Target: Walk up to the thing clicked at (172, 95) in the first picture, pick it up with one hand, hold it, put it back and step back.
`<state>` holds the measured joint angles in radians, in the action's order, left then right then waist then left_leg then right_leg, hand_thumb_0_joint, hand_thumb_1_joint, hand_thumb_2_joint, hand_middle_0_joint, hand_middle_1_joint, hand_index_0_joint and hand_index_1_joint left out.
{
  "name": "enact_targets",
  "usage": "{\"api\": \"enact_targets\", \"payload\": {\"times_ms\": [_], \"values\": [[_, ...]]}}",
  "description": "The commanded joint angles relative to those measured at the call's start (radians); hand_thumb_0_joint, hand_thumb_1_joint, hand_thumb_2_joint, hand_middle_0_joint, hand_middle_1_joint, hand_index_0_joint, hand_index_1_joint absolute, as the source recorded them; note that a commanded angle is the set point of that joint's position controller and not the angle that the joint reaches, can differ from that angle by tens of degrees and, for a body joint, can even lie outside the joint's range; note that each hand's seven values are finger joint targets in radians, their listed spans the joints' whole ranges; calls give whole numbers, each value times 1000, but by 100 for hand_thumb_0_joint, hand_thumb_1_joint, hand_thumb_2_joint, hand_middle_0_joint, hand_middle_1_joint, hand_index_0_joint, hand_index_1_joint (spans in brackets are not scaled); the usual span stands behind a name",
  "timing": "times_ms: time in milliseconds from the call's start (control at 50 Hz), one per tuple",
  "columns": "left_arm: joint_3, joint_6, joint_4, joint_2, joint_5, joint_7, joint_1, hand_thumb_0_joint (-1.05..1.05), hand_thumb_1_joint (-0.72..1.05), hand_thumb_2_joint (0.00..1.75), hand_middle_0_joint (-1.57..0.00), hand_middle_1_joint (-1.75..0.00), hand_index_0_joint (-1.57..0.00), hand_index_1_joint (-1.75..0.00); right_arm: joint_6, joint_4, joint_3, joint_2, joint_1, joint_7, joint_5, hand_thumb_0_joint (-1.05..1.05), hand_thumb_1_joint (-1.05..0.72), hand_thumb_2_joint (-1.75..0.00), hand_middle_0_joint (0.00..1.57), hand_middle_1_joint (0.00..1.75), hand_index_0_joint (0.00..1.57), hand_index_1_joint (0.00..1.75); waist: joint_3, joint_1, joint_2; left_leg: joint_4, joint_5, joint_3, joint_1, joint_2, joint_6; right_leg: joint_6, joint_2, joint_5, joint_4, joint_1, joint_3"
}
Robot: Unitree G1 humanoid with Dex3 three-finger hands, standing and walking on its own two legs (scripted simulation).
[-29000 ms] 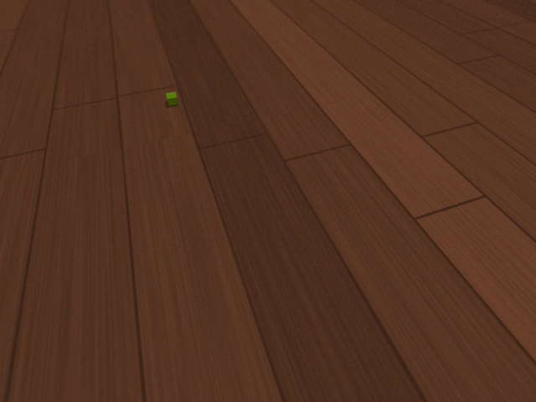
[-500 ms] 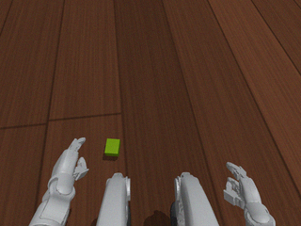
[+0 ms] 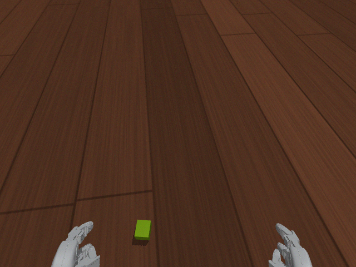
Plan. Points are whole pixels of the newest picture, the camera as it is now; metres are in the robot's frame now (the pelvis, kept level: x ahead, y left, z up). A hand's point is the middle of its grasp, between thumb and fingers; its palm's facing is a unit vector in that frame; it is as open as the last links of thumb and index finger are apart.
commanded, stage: home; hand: left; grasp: from above
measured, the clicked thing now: (143, 229) +0.42 +0.18 -0.68
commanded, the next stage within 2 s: none
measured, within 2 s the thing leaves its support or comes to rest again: neither
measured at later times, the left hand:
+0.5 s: hand (98, 266) +0.17 +0.18 -0.04, palm faces +0.07 -0.98 -0.21, open 7.4 cm
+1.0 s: hand out of the picture +0.16 +0.18 -0.04, palm faces +0.05 -0.98 -0.20, open 7.9 cm
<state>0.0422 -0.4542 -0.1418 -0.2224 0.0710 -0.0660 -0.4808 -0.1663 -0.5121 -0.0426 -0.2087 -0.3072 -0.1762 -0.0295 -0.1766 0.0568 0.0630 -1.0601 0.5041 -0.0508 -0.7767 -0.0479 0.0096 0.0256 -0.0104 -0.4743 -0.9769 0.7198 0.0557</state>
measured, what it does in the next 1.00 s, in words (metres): stands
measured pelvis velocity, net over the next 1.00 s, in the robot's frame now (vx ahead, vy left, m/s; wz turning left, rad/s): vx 0.00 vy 0.00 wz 0.01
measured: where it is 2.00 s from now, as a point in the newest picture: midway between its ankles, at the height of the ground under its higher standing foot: outside the picture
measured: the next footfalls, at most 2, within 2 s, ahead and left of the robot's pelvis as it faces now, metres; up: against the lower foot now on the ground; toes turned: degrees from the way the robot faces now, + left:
none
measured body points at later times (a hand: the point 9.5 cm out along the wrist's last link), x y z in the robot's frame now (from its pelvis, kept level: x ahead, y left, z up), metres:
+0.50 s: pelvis +0.01 -0.01 +0.01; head +0.03 +0.00 +0.46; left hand +0.16 +0.23 -0.02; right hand +0.18 -0.25 -0.05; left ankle +0.01 +0.12 -0.67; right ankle +0.00 -0.14 -0.67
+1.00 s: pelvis +0.00 +0.00 +0.01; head +0.02 +0.00 +0.46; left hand +0.16 +0.23 -0.02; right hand +0.16 -0.25 -0.05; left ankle +0.01 +0.12 -0.67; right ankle +0.00 -0.14 -0.67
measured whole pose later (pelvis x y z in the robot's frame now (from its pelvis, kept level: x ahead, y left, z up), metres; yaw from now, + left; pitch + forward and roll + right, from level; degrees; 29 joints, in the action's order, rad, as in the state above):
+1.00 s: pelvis +0.00 +0.00 +0.01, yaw +0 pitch +9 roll -3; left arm 0.03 -0.45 -0.12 -0.22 0.05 -0.02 -0.49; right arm -0.24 -0.55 -0.02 -0.22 -0.28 -0.18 0.00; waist -0.15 0.04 0.05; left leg -1.01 0.49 -0.05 -0.68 -0.04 0.01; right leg 0.02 -0.01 -0.47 -0.94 0.63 0.06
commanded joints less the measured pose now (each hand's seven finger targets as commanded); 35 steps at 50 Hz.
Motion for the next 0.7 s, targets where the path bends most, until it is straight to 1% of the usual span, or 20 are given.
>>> {"api": "enact_targets", "payload": {"times_ms": [0, 60, 100, 120, 180, 200, 240, 260, 320, 340, 360, 420, 460, 500, 540, 560, 580, 620, 660, 680], "values": [[45, 25, -183, -85, -10, 15, -33, 0, 90, 90, -20, -30, -20, -30, -82, 155, 55, -121, 64, -21, 10, 0, -90, -90, 20, 30, 20, 30, -84, -5, -21, 199, -269, 13, 170, 42, -19, -30, 37, 224, 169, -109, 30], [37, 27, -173, -86, -14, 30, -25, 0, 90, 90, -20, -30, -20, -30, -95, 153, 59, -128, 72, -18, 15, 0, -90, -90, 20, 30, 20, 30, -41, -7, -28, 224, -247, 1, 172, 40, -17, -29, 38, 197, 178, -101, 38], [42, 32, -163, -91, -20, 34, 0, 0, 90, 90, -20, -30, -20, -30, -103, 150, 62, -130, 72, -18, 17, 0, -90, -90, 20, 30, 20, 30, -40, -1, -22, 223, -242, 11, 183, 43, -18, -28, 37, 192, 182, -99, 33], [44, 38, -177, -96, -21, 37, 18, 0, 90, 90, -20, -30, -20, -30, -107, 151, 64, -132, 74, -17, 18, 0, -90, -90, 20, 30, 20, 30, -37, -3, -27, 219, -237, 12, 179, 45, -20, -25, 34, 190, 186, -102, 32], [50, 42, -164, -97, -24, 40, 8, 0, 90, 90, -20, -30, -20, -30, -118, 145, 63, -133, 82, -16, 22, 0, -90, -90, 20, 30, 20, 30, -42, -13, -21, 221, -219, 17, 182, 50, -21, -23, 30, 182, 191, -110, 27], [48, 48, -184, -101, -25, 42, 28, 0, 90, 90, -20, -30, -20, -30, -122, 144, 66, -134, 80, -15, 24, 0, -90, -90, 20, 30, 20, 30, -52, -5, -12, 222, -220, 13, 188, 51, -20, -24, 30, 184, 189, -111, 24], [57, 50, -179, -107, -29, 40, 14, 0, 90, 90, -20, -30, -20, -30, -124, 143, 65, -134, 84, -15, 23, 0, -90, -90, 20, 30, 20, 30, -54, -15, -5, 224, -233, 15, 196, 50, -18, -24, 30, 194, 184, -121, 24], [50, 51, -179, -102, -31, 39, 16, 0, 90, 90, -20, -30, -20, -30, -125, 139, 66, -134, 85, -15, 24, 0, -90, -90, 20, 30, 20, 30, -74, -15, 0, 214, -257, 17, 204, 51, -18, -25, 28, 217, 182, -125, 20], [55, 52, -178, -107, -32, 35, 14, 0, 90, 90, -20, -30, -20, -30, -126, 142, 62, -133, 91, -15, 24, 0, -90, -90, 20, 30, 20, 30, -58, -16, -25, 207, -246, 23, 190, 55, -24, -19, 24, 221, 195, -134, 16], [45, 53, -178, -100, -29, 37, 17, 0, 90, 90, -20, -30, -20, -30, -127, 133, 62, -133, 86, -15, 26, 0, -90, -90, 20, 30, 20, 30, -80, -11, -21, 207, -255, 18, 204, 55, -23, -20, 25, 229, 189, -141, 15], [54, 54, -173, -107, -31, 38, 12, 0, 90, 90, -20, -30, -20, -30, -127, 129, 64, -134, 88, -15, 26, 0, -90, -90, 20, 30, 20, 30, -73, -16, -4, 212, -258, 17, 202, 52, -20, -21, 27, 229, 185, -141, 17], [45, 54, -164, -100, -32, 36, 3, 0, 89, 90, -20, -30, -20, -30, -126, 127, 63, -132, 89, -16, 27, 0, -90, -90, 20, 30, 20, 30, -58, -18, -14, 214, -264, 12, 199, 50, -19, -22, 29, 230, 184, -133, 21], [56, 57, -169, -103, -30, 33, -2, 0, 90, 90, -20, -30, -20, -30, -128, 129, 63, -132, 94, -17, 26, 0, -90, -90, 20, 30, 20, 30, -83, -20, -17, 210, -273, 12, 203, 50, -20, -23, 29, 239, 180, -146, 20], [45, 57, -171, -100, -29, 35, 0, 0, 87, 88, -20, -29, -20, -29, -128, 124, 64, -133, 91, -18, 27, 0, -90, -90, 20, 30, 20, 30, -88, -18, -18, 205, -287, 14, 206, 49, -20, -21, 30, 253, 178, -147, 18], [50, 56, -169, -100, -28, 33, -1, 0, 89, 89, -20, -30, -20, -30, -129, 125, 63, -134, 92, -19, 25, 0, -90, -90, 20, 30, 20, 30, -66, -18, -32, 210, -279, 14, 200, 47, -20, -21, 31, 245, 181, -141, 21], [49, 56, -166, -100, -29, 33, -4, 0, 89, 89, -20, -30, -20, -30, -129, 123, 64, -133, 89, -18, 27, 0, -90, -90, 20, 30, 20, 30, -87, -20, -29, 207, -282, 11, 203, 48, -20, -23, 30, 247, 179, -148, 20], [50, 56, -160, -99, -27, 34, -8, 0, 83, 86, -19, -29, -19, -29, -129, 123, 65, -134, 89, -19, 27, 0, -90, -90, 20, 30, 20, 30, -82, -17, -33, 204, -283, 14, 200, 48, -21, -21, 30, 250, 181, -145, 19], [45, 56, -166, -100, -27, 37, 8, 0, 87, 88, -20, -29, -20, -29, -130, 121, 65, -134, 89, -19, 27, 0, -90, -90, 20, 30, 20, 30, -67, -15, -18, 212, -271, 14, 203, 45, -19, -22, 31, 235, 180, -135, 20], [58, 56, -160, -106, -27, 36, -2, 0, 80, 84, -19, -28, -19, -28, -132, 116, 67, -133, 89, -20, 28, 0, -90, -90, 20, 30, 20, 30, -73, -20, -18, 211, -274, 12, 201, 45, -18, -21, 32, 236, 180, -141, 20], [50, 56, -157, -100, -25, 37, -2, 0, 82, 85, -19, -29, -19, -29, -131, 116, 66, -134, 86, -20, 27, 0, -90, -90, 20, 30, 20, 30, -74, -17, -28, 211, -269, 12, 200, 45, -20, -20, 32, 234, 181, -142, 19]]}}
